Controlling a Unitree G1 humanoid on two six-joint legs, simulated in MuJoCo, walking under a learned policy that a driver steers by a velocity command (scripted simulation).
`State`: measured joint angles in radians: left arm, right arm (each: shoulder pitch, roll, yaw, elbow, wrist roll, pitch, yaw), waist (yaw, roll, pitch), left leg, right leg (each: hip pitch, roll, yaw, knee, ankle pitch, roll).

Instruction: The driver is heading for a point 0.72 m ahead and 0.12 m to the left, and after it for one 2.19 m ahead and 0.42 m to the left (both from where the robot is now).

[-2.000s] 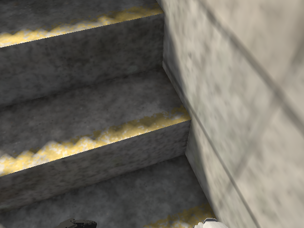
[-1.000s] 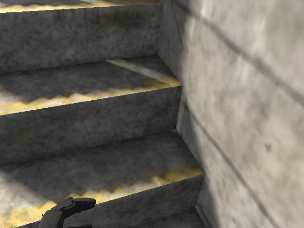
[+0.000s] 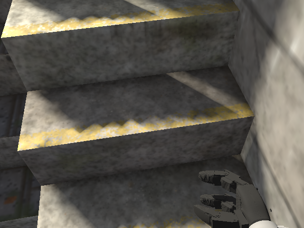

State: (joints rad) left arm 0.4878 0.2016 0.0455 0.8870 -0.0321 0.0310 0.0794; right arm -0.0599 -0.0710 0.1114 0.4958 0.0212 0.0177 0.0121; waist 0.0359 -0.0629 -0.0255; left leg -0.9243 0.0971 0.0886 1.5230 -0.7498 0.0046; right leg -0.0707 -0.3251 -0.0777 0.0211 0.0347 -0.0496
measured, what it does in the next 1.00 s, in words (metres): steps on the spot: right foot 0.21 m lower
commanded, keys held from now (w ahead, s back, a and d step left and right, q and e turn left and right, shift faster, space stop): w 1.00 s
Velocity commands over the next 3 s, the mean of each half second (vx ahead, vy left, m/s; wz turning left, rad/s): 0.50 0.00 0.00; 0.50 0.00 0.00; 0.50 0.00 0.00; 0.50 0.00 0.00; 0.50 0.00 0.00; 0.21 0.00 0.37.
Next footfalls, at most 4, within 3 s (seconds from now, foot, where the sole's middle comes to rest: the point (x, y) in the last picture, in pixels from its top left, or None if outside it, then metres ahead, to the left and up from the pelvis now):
0.70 right None -0.01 -0.08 -0.79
1.02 left None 0.19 0.20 -0.59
1.50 right None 0.24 -0.09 -0.59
1.92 left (118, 218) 0.39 0.15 -0.38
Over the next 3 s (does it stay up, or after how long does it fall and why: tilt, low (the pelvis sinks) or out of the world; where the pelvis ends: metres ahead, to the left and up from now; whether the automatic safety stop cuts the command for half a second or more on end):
stays up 0.63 0.12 0.59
